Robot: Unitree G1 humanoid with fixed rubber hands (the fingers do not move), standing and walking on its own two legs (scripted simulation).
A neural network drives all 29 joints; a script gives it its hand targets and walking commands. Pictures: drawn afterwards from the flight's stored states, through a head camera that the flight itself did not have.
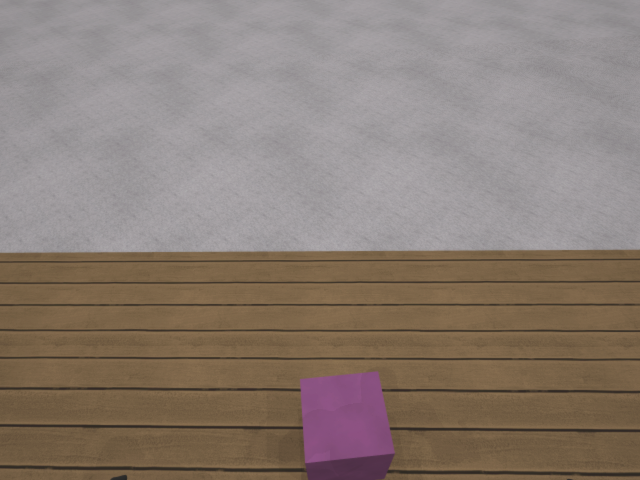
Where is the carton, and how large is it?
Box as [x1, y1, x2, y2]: [300, 371, 394, 479]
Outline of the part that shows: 377,371 300,379 304,452 308,479 384,478 394,454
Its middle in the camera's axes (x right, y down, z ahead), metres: +0.07 +0.52 +1.06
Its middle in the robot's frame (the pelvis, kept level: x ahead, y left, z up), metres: +0.40 -0.02 -0.66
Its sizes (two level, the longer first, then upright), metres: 0.210 0.200 0.250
